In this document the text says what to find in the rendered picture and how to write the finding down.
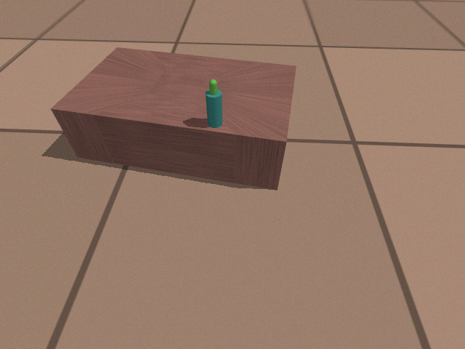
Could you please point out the bottle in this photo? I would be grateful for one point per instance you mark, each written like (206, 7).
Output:
(214, 105)

